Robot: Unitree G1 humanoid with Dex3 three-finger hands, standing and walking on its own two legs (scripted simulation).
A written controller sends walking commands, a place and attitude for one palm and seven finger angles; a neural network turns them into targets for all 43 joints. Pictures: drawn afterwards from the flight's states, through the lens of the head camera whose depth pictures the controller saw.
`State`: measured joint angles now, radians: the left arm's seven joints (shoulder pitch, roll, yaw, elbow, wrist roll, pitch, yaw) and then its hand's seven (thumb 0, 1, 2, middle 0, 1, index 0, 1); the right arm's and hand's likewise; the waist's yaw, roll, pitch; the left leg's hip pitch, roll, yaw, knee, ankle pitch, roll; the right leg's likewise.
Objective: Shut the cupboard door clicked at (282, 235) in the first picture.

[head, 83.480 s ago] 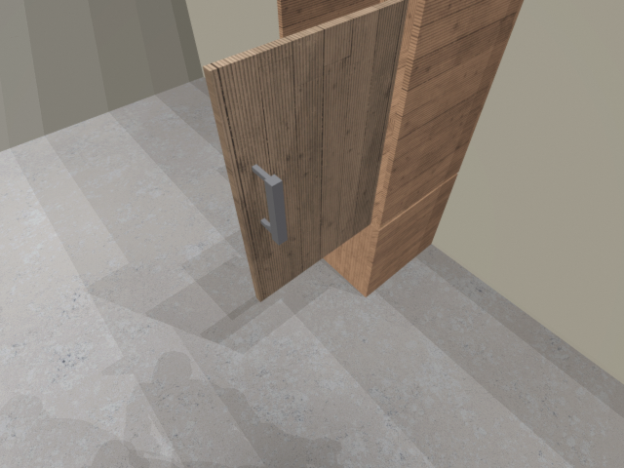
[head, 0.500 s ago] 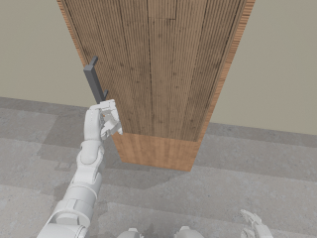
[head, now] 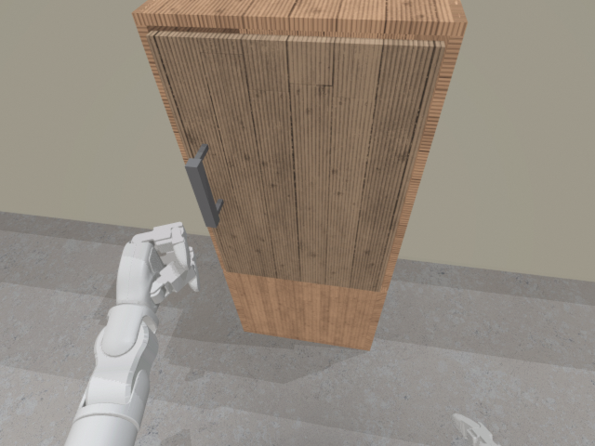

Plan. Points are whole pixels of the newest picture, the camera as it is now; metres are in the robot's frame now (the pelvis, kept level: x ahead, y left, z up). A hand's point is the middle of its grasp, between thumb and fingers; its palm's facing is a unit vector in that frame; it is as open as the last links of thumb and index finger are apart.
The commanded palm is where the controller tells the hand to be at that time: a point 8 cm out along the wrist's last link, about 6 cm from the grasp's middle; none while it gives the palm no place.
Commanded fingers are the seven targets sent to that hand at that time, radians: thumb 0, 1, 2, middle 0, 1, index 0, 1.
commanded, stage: draw the hand back to the body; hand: left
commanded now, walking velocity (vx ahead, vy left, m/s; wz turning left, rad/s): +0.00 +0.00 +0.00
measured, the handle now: (208, 187) +0.54 +0.19 +0.02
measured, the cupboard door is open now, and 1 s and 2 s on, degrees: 0 0 0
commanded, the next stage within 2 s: step back with the hand held close in 1.16 s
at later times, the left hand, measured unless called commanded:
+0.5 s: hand (75, 300) +0.25 +0.24 +0.15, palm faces +0.30 -0.90 -0.30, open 4.0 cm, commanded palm +0.20 +0.29 +0.17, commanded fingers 0.00 0.90 0.90 -0.56 -0.69 -0.56 -0.69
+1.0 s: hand out of the picture +0.19 +0.29 +0.19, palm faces +0.49 -0.78 -0.39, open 7.2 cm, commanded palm +0.15 +0.33 +0.21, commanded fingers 0.00 0.90 0.90 -0.20 -0.30 -0.20 -0.30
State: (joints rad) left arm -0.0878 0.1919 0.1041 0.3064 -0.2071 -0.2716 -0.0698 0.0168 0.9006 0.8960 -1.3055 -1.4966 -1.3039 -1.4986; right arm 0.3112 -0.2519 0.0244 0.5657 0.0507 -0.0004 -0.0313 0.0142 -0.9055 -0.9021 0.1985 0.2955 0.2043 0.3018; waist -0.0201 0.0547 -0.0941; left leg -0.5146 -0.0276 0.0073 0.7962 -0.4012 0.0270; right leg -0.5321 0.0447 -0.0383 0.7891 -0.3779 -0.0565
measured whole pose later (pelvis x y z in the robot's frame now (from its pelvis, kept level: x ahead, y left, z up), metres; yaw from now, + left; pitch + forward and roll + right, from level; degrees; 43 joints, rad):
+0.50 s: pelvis +0.02 +0.02 +0.03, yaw +1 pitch -3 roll +0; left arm 0.29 0.29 0.14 -0.18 -0.07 -0.02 0.07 0.02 0.90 0.90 -0.83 -0.97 -0.83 -0.97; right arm 0.18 -0.22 0.07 0.56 0.02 -0.03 -0.08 0.01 -0.90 -0.90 0.20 0.30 0.20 0.30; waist 0.05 0.07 -0.01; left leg -0.13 -0.06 -0.01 0.46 -0.28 0.05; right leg -0.13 0.02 -0.04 0.45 -0.26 -0.03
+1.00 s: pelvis +0.01 +0.02 +0.04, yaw +1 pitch -4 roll +0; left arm 0.44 0.33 0.33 -0.33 -0.08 -0.05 0.10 0.01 0.89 0.90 -0.25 -0.34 -0.25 -0.34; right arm 0.21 -0.24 0.03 0.63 0.02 -0.07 -0.07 0.02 -0.90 -0.90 0.20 0.30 0.20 0.30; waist 0.07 0.09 0.00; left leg -0.09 -0.06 -0.01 0.43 -0.26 0.06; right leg -0.10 0.01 -0.04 0.42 -0.24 -0.02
